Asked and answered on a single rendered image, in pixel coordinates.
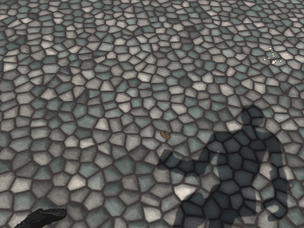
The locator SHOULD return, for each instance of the robot left hand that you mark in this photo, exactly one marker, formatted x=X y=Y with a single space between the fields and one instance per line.
x=40 y=218

